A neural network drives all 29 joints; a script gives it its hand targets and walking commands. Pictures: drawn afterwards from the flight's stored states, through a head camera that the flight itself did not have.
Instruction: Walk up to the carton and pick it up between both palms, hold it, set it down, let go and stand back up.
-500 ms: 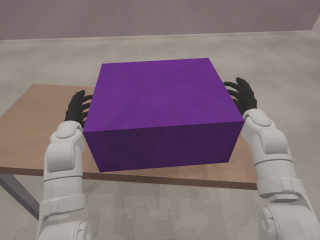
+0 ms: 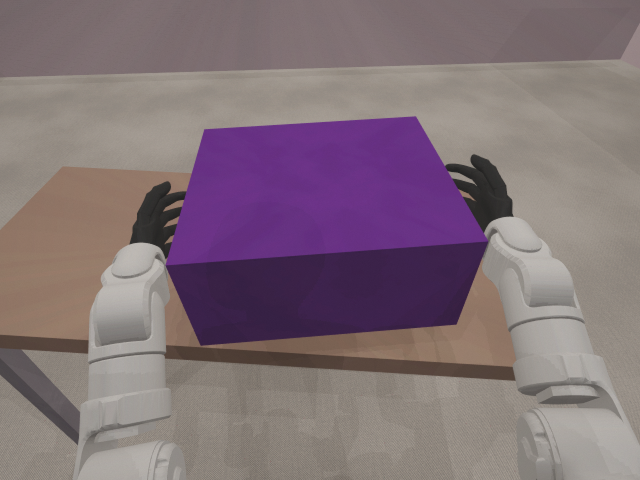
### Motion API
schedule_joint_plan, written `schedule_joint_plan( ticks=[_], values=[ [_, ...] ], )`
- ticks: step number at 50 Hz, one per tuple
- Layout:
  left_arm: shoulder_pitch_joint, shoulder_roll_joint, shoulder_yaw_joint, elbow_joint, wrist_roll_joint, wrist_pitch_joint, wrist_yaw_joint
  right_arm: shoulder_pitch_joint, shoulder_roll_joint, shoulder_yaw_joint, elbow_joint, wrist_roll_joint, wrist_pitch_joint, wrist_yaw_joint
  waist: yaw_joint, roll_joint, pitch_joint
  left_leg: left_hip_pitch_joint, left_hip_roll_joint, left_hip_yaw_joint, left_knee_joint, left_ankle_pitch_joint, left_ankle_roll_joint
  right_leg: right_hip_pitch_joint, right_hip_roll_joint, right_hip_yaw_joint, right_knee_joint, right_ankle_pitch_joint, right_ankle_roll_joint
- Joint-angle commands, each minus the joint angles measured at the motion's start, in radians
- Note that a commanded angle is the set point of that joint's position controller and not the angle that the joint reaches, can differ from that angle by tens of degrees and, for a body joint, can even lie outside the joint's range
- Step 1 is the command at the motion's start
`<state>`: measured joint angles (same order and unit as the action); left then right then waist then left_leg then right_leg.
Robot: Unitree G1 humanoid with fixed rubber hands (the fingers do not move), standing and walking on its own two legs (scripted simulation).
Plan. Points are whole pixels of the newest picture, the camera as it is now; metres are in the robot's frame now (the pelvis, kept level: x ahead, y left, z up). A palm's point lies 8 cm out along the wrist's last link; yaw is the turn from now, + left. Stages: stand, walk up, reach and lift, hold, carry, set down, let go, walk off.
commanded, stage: hold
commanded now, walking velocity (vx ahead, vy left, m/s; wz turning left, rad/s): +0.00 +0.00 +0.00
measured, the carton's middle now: (319, 218) +0.41 +0.00 +0.14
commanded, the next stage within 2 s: set down in 0.72 s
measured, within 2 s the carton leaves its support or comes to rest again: neither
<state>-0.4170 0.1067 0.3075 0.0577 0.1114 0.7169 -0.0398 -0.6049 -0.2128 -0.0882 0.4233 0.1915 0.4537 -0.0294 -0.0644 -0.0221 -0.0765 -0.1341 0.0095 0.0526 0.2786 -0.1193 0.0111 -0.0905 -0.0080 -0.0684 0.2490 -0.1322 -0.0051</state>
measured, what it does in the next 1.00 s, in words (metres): stands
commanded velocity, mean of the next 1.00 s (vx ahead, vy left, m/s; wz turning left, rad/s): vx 0.00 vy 0.00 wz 0.00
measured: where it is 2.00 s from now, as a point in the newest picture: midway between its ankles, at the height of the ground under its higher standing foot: outside the picture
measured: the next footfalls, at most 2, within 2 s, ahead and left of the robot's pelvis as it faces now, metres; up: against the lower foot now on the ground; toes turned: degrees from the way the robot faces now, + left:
none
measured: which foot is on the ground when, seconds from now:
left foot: down 0.00-1.00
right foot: down 0.00-1.00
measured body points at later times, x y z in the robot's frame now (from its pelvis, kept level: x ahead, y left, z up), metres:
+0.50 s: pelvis +0.00 +0.00 +0.00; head -0.04 +0.01 +0.45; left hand +0.35 +0.21 +0.16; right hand +0.37 -0.20 +0.18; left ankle +0.02 +0.11 -0.75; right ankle +0.00 -0.11 -0.75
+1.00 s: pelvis +0.00 +0.00 +0.00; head -0.04 +0.01 +0.45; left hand +0.36 +0.22 +0.16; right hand +0.38 -0.20 +0.18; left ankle +0.02 +0.11 -0.75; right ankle +0.00 -0.11 -0.75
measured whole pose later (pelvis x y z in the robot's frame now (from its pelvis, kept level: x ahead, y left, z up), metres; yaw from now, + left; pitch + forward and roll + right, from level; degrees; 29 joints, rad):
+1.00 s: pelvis +0.00 +0.00 +0.00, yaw +0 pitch -3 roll +0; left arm -0.46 0.10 0.35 0.14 0.15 0.58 -0.07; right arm -0.62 -0.17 -0.14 0.48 0.10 0.32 0.00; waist -0.04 -0.02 -0.05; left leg -0.10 0.01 0.05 0.27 -0.12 0.01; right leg -0.07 -0.01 -0.07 0.27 -0.15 -0.01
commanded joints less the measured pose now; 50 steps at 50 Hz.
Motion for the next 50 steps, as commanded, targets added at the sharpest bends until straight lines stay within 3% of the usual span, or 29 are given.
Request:
schedule_joint_plan(
  ticks=[1, 6, 13, 22, 36, 37, 40, 50],
  values=[
    [-0.766, -0.36, -0.478, -0.287, -0.185, -0.119, -0.138, -0.621, 0.479, 0.346, -0.381, 0.135, -0.069, 0.133, -0.007, 0.055, -0.459, 0.19, -0.049, -0.056, 0.022, 0.245, -0.048, 0.103, 0.041, 0.049, 0.019, 0.301, 0.01],
    [-0.724, -0.354, -0.46, -0.279, -0.177, -0.098, -0.143, -0.601, 0.463, 0.345, -0.383, 0.132, -0.055, 0.128, 0.003, 0.036, -0.433, 0.168, -0.05, -0.051, 0.007, 0.218, -0.039, 0.113, 0.04, 0.052, 0.012, 0.286, 0.012],
    [-0.732, -0.368, -0.483, -0.311, -0.194, -0.098, -0.14, -0.611, 0.457, 0.348, -0.424, 0.14, -0.054, 0.126, -0.011, 0.049, -0.463, 0.193, -0.042, -0.06, 0.02, 0.248, -0.05, 0.102, 0.047, 0.045, 0.011, 0.29, 0.003],
    [-0.769, -0.366, -0.456, -0.252, -0.176, -0.088, -0.145, -0.644, 0.46, 0.319, -0.339, 0.11, -0.053, 0.148, 0.003, 0.061, -0.394, 0.155, -0.038, -0.045, -0.009, 0.126, -0.039, 0.061, 0.043, 0.038, -0.001, 0.144, -0.002],
    [-0.773, -0.375, -0.451, -0.238, -0.179, -0.111, -0.152, -0.658, 0.486, 0.334, -0.361, 0.114, -0.073, 0.141, 0.002, 0.031, -0.468, 0.152, -0.052, -0.043, 0.007, 0.176, -0.032, 0.119, 0.041, 0.047, 0.01, 0.244, 0.012],
    [-0.766, -0.35, -0.441, -0.239, -0.154, -0.113, -0.149, -0.659, 0.498, 0.329, -0.356, 0.11, -0.078, 0.14, 0.012, 0.062, -0.442, 0.189, -0.052, -0.052, 0.009, 0.198, -0.038, 0.112, 0.05, 0.044, 0.022, 0.227, 0.012],
    [-0.766, -0.337, -0.426, -0.24, -0.133, -0.135, -0.146, -0.647, 0.48, 0.313, -0.343, 0.085, -0.107, 0.14, 0.014, 0.068, -0.425, 0.222, -0.049, -0.052, 0.016, 0.214, -0.041, 0.075, 0.053, 0.032, 0.01, 0.185, 0.012],
    [-0.733, -0.358, -0.366, -0.043, -0.059, -0.285, -0.179, -0.615, 0.486, 0.22, -0.2, -0.087, -0.303, 0.161, 0.025, 0.034, -0.339, 0.224, -0.04, -0.013, -0.016, 0.128, -0.04, 0.076, 0.032, 0.001, -0.014, 0.098, 0.024]
  ],
)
